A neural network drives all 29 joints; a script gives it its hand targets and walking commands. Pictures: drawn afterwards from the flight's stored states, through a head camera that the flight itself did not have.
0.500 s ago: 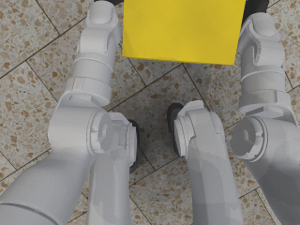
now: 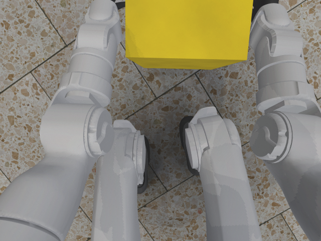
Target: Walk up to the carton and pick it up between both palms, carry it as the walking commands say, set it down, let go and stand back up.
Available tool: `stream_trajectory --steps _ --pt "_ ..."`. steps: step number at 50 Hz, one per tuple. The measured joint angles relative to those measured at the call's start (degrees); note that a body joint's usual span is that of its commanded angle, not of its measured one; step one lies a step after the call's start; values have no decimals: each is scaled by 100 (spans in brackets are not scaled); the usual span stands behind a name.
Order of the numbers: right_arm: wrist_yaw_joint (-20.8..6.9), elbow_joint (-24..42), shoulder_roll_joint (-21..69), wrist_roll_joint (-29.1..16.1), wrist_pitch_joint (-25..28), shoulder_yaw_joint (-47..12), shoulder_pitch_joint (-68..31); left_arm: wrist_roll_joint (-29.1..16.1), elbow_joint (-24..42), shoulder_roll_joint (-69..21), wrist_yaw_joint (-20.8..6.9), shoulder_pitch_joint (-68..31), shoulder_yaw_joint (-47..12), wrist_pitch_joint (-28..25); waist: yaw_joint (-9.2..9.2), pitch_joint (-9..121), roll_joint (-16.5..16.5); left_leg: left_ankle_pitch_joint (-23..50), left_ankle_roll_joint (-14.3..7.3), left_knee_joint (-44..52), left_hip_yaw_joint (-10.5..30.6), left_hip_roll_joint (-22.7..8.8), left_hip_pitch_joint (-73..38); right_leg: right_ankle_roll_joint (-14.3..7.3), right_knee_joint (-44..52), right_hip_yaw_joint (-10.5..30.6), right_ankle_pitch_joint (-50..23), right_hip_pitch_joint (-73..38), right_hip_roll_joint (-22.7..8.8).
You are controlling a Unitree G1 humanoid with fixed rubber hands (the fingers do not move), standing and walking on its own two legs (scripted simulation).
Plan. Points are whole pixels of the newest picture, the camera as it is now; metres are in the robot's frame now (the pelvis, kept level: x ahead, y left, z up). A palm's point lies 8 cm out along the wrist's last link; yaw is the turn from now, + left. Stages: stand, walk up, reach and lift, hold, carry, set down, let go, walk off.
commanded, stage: set down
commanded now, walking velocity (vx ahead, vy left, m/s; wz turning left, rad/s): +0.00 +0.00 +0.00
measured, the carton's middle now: (182, 21) +0.53 -0.09 -0.19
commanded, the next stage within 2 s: none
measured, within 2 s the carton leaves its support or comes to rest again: rests again in 1.28 s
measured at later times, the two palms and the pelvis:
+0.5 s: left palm (114, 13) +0.56 +0.06 -0.17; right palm (250, 22) +0.50 -0.23 -0.17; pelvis +0.00 +0.01 -0.01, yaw +0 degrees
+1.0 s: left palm (107, 11) +0.56 +0.07 -0.16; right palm (244, 22) +0.50 -0.22 -0.17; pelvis +0.01 +0.00 -0.01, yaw +0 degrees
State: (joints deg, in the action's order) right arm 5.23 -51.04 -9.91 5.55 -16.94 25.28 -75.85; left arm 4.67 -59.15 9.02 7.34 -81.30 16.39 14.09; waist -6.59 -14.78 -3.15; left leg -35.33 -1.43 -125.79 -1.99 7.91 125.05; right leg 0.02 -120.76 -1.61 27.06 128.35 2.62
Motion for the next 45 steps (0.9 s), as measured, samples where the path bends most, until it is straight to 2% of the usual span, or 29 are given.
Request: stream_trajectory --steps 5,8,14,18,21,25,30,34,45 --pt "-138 120 104 272 106 250 163 121 77 -115 14 116 72 -60 -8 234 -19 89 -2 99 17 30 319 21 109 5 -52 277 -22" --pt "-211 239 79 223 187 320 284 147 167 -197 87 80 9 -58 -4 112 14 134 -3 129 19 85 393 28 121 10 -47 317 -74" --pt "-161 138 -248 -316 254 -166 129 -187 498 -77 264 7 -506 -125 1 -524 199 64 -37 75 9 73 160 63 88 14 18 76 -59" --pt "-63 328 -513 -729 337 -330 -366 -489 629 190 397 -580 -879 -149 12 -1600 140 49 -87 -43 21 100 -340 172 16 26 68 -485 -19" --pt "-80 141 -543 -765 424 -346 -325 -510 498 134 463 -584 -883 -139 14 -1547 88 24 -111 -185 -14 122 -296 186 -137 35 123 -451 -44" --pt "-83 -61 -463 -631 361 -329 -260 -524 285 139 356 -506 -758 -99 -20 -1466 84 -45 -117 -315 -35 114 -286 171 -271 29 167 -425 -41" --pt "-40 -17 -497 -738 336 -437 -234 -558 263 137 335 -517 -740 -154 -26 -1515 43 -12 -92 -368 3 134 -287 151 -309 -16 143 -443 -64" --pt "-80 -240 -514 -715 382 -389 -255 -425 50 135 266 -561 -721 -181 -20 -1395 60 17 -52 -403 20 157 -196 111 -354 -40 116 -353 -89" --pt "-41 -504 -316 -581 513 -353 25 -371 -126 124 125 -143 -701 -276 80 -551 2 -78 1 -343 64 164 151 48 -317 -68 193 31 -92"
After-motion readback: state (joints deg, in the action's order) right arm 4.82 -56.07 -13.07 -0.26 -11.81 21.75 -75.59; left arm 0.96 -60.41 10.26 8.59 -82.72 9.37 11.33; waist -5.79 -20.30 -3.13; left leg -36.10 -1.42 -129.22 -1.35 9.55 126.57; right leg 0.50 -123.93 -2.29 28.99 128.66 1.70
